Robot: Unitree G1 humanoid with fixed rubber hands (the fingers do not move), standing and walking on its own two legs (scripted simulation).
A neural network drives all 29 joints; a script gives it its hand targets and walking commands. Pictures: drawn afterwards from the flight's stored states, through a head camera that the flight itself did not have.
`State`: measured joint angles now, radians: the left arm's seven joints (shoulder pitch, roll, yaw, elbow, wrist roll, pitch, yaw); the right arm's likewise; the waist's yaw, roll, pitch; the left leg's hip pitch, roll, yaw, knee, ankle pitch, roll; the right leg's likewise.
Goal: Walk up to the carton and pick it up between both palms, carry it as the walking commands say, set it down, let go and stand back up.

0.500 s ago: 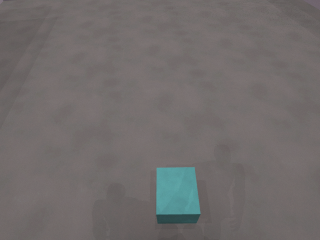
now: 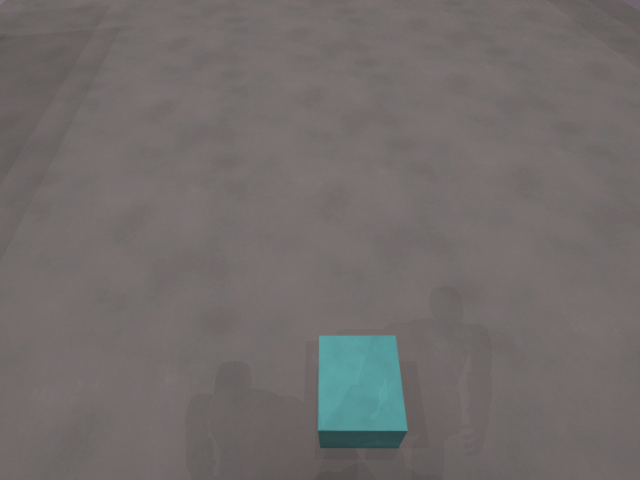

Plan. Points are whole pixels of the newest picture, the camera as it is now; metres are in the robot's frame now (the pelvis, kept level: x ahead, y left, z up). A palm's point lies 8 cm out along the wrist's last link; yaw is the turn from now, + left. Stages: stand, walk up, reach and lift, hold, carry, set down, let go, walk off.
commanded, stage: walk up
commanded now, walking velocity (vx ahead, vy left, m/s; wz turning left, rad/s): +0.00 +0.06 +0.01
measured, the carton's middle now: (358, 391) +0.45 -0.04 -0.68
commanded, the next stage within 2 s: stand in 0.02 s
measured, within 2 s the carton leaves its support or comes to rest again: neither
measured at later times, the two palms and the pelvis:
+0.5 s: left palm out of the picture +0.13 +0.23 -0.15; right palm out of the picture +0.12 -0.23 -0.15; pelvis -0.01 +0.00 -0.03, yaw +1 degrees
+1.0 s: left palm (219, 473) +0.15 +0.19 -0.18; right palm out of the picture +0.16 -0.22 -0.17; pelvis -0.05 -0.03 -0.06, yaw +2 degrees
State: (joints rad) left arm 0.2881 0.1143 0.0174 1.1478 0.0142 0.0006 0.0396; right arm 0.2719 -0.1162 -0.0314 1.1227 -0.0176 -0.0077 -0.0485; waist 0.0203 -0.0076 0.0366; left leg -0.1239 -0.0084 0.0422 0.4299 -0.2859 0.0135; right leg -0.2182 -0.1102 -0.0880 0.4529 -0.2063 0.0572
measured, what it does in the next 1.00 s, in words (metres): lowers itself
